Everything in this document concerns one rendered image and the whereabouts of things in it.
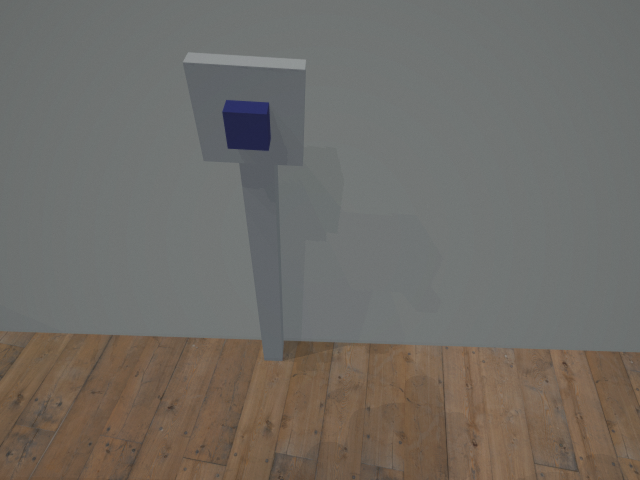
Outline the button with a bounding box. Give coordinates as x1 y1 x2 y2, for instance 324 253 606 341
222 100 271 151

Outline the panel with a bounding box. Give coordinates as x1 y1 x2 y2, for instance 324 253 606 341
183 52 306 361

